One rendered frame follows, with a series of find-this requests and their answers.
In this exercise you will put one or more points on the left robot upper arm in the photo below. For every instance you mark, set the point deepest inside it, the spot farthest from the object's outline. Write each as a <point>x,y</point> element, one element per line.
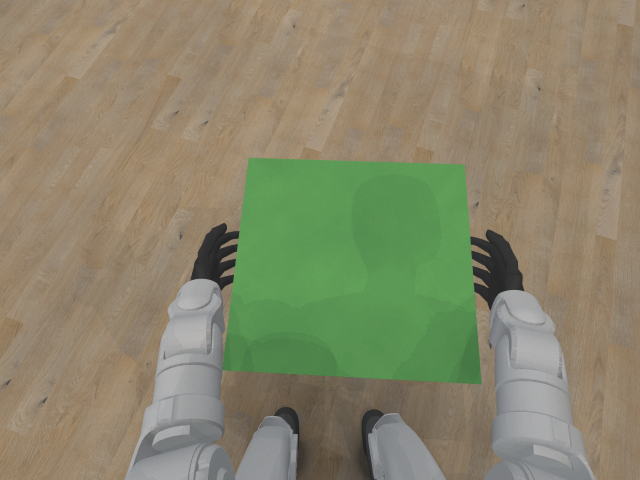
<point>203,461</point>

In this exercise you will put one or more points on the left robot forearm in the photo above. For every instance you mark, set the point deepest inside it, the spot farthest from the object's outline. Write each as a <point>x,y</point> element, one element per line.
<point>186,407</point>

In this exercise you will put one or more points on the right robot forearm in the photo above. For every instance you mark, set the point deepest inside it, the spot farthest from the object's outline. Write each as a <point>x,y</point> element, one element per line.
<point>534,420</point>

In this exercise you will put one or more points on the right robot foot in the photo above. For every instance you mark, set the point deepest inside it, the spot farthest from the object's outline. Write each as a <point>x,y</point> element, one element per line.
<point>370,418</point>

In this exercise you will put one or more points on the right robot upper arm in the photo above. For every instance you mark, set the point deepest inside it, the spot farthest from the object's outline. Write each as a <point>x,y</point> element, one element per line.
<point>518,470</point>

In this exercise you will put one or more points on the left robot hand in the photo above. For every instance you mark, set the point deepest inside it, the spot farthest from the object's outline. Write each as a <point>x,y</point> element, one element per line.
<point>207,264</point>

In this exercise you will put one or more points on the right robot shin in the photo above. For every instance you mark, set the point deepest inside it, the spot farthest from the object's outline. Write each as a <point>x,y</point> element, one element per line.
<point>387,419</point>

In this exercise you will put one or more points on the right robot hand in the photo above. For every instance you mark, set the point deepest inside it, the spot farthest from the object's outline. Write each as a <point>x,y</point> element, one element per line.
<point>503,267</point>

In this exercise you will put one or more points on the carton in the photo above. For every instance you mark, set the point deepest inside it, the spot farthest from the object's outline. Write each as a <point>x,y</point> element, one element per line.
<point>354,269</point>

